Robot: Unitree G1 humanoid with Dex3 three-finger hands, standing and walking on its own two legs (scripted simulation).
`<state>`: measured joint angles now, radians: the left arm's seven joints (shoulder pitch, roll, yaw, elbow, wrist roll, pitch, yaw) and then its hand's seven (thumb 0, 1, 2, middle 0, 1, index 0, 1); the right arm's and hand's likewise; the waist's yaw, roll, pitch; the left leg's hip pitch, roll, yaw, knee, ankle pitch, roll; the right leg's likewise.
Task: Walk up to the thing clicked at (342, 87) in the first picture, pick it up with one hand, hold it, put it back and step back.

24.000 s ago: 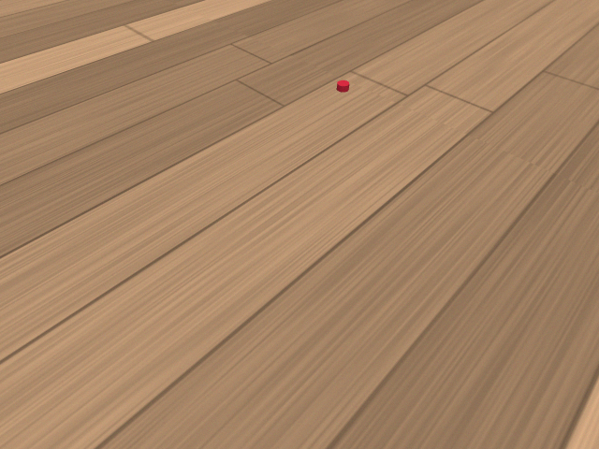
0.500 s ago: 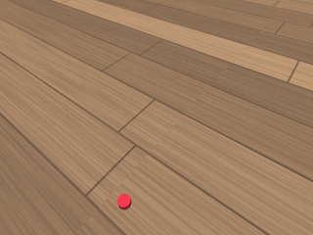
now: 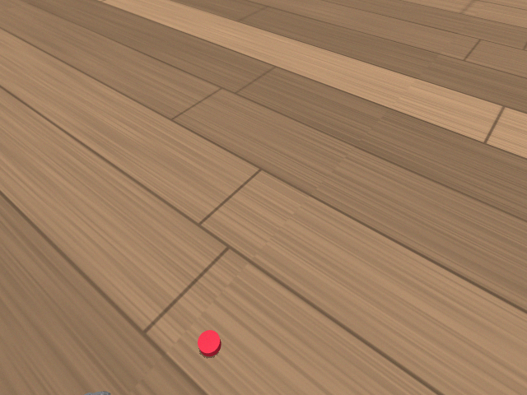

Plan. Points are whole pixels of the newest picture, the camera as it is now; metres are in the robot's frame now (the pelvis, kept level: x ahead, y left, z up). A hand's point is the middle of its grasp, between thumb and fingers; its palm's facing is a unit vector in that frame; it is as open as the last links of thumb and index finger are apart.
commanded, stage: stand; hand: left
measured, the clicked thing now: (209, 343) +0.43 +0.23 -0.76
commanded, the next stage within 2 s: rise first in 1.30 s
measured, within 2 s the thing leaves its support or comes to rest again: neither
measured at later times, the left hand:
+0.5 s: hand out of the picture +0.08 +0.26 -0.16, palm faces +0.00 -0.94 -0.34, open 7.4 cm
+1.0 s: hand out of the picture +0.09 +0.26 -0.15, palm faces -0.01 -0.94 -0.34, open 7.4 cm
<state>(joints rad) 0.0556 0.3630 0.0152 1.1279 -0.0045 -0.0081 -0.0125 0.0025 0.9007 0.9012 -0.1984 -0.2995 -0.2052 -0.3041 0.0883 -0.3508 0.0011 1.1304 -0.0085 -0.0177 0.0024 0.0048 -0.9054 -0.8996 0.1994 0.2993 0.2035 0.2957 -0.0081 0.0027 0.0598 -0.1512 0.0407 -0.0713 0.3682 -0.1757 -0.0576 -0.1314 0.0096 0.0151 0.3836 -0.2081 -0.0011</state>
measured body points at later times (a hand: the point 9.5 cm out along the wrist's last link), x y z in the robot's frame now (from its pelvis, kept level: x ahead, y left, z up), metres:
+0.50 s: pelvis +0.01 +0.01 +0.00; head +0.02 +0.01 +0.45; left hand +0.08 +0.31 -0.13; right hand +0.10 -0.29 -0.13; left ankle +0.02 +0.16 -0.74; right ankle +0.00 -0.12 -0.74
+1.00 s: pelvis +0.01 +0.01 +0.00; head +0.03 +0.01 +0.45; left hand +0.09 +0.31 -0.13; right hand +0.09 -0.30 -0.13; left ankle +0.02 +0.16 -0.74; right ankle +0.00 -0.12 -0.74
